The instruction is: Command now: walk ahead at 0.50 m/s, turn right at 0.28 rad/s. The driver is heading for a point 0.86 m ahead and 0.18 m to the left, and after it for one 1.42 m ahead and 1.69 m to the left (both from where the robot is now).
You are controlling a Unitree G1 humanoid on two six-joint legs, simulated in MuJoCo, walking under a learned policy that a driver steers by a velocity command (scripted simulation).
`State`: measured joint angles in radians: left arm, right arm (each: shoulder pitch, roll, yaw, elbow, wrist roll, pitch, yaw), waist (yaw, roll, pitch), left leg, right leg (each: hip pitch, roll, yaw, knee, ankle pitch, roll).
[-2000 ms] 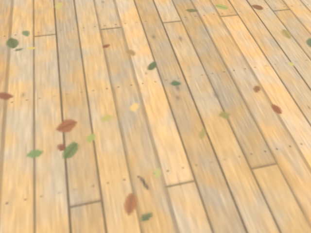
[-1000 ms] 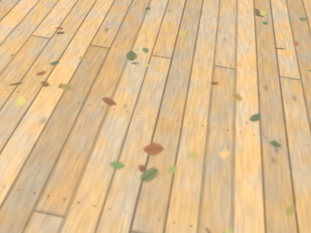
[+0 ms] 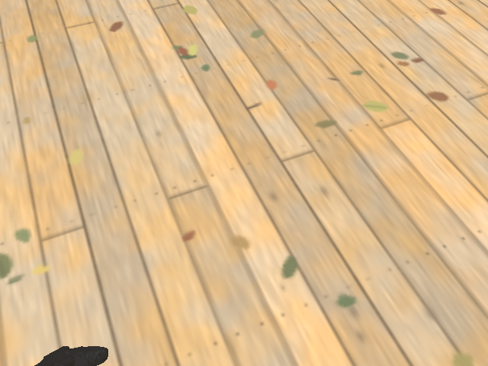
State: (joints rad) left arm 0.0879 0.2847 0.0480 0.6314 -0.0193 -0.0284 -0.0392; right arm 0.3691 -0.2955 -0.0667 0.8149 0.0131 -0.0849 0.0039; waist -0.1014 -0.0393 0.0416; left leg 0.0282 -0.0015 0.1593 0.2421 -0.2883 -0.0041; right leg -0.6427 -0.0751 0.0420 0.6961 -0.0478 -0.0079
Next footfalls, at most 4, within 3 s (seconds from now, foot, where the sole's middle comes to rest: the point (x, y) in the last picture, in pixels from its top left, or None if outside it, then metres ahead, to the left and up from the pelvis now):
0.10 right None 0.23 -0.13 -0.78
0.64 left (192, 348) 0.52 0.11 -0.78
1.12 right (222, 241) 0.85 0.01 -0.78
1.58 left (131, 263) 0.80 0.29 -0.78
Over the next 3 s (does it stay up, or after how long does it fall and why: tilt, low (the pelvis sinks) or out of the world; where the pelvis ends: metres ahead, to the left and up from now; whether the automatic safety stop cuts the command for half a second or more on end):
stays up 0.82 0.16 0.00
